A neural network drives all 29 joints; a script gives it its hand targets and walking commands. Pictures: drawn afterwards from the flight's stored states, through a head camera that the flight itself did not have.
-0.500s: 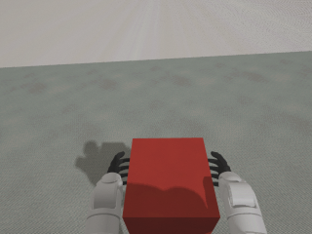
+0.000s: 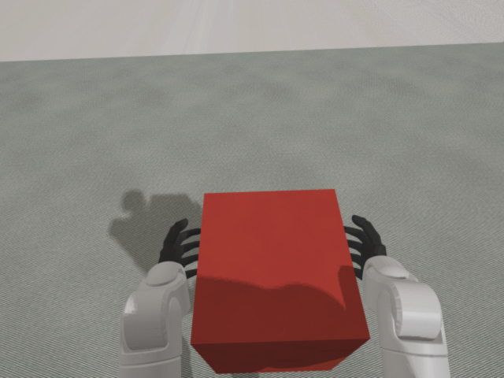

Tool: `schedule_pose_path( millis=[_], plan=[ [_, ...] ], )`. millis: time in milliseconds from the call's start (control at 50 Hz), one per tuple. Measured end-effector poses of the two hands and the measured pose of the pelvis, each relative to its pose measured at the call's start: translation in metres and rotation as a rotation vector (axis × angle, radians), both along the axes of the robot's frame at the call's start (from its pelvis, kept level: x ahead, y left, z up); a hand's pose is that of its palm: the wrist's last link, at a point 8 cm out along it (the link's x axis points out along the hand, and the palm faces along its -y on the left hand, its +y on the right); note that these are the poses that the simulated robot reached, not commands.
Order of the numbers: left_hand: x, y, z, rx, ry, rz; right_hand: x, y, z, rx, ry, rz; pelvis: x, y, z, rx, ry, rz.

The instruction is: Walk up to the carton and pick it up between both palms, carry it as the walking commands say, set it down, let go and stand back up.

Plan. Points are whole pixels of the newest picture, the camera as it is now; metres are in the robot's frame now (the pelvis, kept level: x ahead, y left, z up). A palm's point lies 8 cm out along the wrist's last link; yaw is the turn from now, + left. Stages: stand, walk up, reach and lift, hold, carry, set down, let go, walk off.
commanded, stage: carry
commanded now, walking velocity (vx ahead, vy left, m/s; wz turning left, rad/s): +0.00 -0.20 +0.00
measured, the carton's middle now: (271, 287) +0.28 -0.01 +0.01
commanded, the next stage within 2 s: none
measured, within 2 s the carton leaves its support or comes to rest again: neither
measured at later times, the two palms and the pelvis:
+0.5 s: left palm (227, 283) +0.26 +0.06 +0.08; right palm (428, 262) +0.27 -0.23 +0.08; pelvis -0.01 -0.10 +0.00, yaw +3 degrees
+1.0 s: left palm (337, 277) +0.26 -0.10 +0.08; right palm out of the picture +0.26 -0.39 +0.09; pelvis -0.02 -0.25 +0.00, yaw +3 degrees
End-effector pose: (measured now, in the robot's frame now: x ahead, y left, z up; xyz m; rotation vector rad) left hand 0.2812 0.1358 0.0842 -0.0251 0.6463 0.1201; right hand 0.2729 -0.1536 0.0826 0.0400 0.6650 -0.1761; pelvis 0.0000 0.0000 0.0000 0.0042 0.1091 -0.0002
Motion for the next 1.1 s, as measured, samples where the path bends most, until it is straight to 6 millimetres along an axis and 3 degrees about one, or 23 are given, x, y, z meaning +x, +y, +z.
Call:
schedule_pose_path(
  millis=[140, 280, 380, 480, 540, 660, 760, 840, 940, 1000, 1060, 1100],
  plan=[
    [0.001, -0.041, 0.018, 0.028, -0.001, -0.013, -0.007, -0.040, 0.005, 0.044, 0.000, -0.022, -0.001, -0.035, 0.003, -0.003, -0.004, 0.020],
    [-0.009, -0.056, 0.022, 0.023, 0.041, 0.037, -0.001, -0.056, 0.011, 0.048, 0.041, 0.021, -0.003, -0.062, 0.011, 0.021, 0.018, 0.040],
    [-0.017, -0.062, 0.017, 0.008, 0.045, 0.076, 0.003, -0.062, 0.013, 0.026, 0.045, 0.059, -0.005, -0.080, 0.010, 0.021, 0.028, 0.054],
    [-0.023, -0.074, 0.003, -0.024, 0.069, 0.100, 0.001, -0.074, 0.003, -0.003, 0.069, 0.083, -0.007, -0.099, 0.003, 0.020, 0.025, 0.048],
    [-0.026, -0.093, -0.001, -0.026, 0.085, 0.073, -0.007, -0.093, 0.003, -0.012, 0.084, 0.063, -0.009, -0.112, 0.006, 0.016, 0.012, 0.037],
    [-0.007, -0.142, 0.017, -0.023, 0.018, 0.036, -0.002, -0.142, 0.017, 0.005, 0.017, 0.015, -0.007, -0.150, 0.008, -0.016, 0.012, 0.023],
    [-0.005, -0.190, 0.005, 0.009, 0.068, 0.009, -0.004, -0.190, 0.001, 0.030, 0.067, -0.008, -0.006, -0.192, 0.007, -0.027, 0.005, 0.047],
    [-0.014, -0.210, 0.000, 0.017, 0.105, 0.022, -0.009, -0.210, -0.006, 0.036, 0.103, 0.007, -0.012, -0.214, 0.012, 0.001, 0.008, 0.052],
    [-0.017, -0.225, 0.005, -0.006, 0.036, 0.043, -0.007, -0.225, 0.003, 0.021, 0.035, 0.023, -0.018, -0.235, 0.005, -0.015, 0.011, 0.053],
    [-0.023, -0.236, -0.004, -0.040, 0.031, 0.051, -0.011, -0.236, 0.004, -0.027, 0.030, 0.040, -0.017, -0.251, -0.001, -0.011, 0.003, 0.051],
    [-0.034, -0.253, -0.010, -0.034, 0.084, 0.040, -0.021, -0.254, 0.001, -0.037, 0.084, 0.041, -0.017, -0.266, 0.005, -0.010, -0.005, 0.020],
    [-0.034, -0.268, -0.004, -0.027, 0.092, 0.029, -0.026, -0.268, 0.004, -0.029, 0.092, 0.031, -0.018, -0.278, 0.011, -0.019, -0.007, 0.018]
  ],
)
